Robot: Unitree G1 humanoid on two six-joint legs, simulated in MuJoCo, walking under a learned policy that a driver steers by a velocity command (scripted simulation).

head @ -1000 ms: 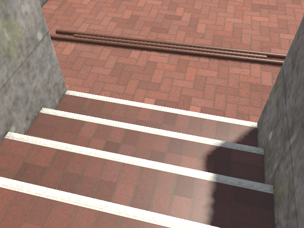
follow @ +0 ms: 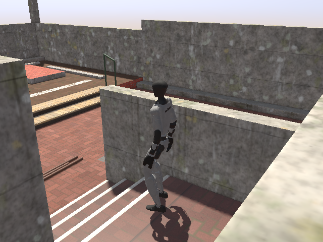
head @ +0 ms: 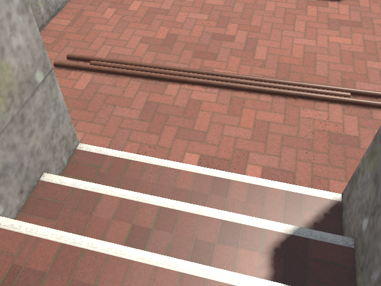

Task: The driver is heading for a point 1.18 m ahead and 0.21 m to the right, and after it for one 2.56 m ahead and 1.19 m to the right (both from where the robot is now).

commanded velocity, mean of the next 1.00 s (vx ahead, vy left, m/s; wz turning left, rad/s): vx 0.29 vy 0.00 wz -0.01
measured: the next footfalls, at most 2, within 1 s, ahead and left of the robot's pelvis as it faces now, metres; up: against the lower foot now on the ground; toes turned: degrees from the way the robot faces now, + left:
left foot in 0.98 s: +0.48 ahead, +0.18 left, -0.15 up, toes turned +5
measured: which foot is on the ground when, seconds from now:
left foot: down 0.00-0.50, up 0.52-0.96, down 0.98-1.00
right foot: down 0.00-1.00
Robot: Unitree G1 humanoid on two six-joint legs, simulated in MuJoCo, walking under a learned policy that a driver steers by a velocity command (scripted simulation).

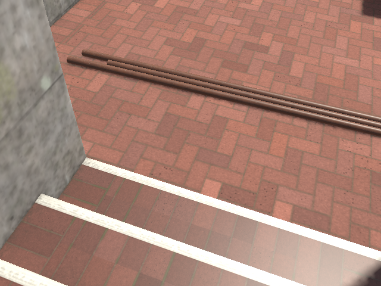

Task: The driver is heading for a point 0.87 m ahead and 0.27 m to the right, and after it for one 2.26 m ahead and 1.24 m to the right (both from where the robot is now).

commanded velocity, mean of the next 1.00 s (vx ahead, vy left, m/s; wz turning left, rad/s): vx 0.49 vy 0.00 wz -0.45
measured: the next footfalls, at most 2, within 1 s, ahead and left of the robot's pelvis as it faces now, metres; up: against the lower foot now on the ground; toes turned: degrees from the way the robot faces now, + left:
right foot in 0.76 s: +0.49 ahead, -0.25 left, -0.15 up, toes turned -30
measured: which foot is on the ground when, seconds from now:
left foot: down 0.00-0.78, up 0.80-1.00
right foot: down 0.00-0.00, up 0.02-0.74, down 0.76-1.00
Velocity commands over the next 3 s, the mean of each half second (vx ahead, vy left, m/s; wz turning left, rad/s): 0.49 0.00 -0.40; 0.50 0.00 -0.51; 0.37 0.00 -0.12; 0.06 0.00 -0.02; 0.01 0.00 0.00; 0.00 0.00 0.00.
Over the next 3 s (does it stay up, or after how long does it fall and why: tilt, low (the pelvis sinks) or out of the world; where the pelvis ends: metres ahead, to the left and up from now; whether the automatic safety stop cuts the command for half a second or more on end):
stays up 0.83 -0.25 -0.34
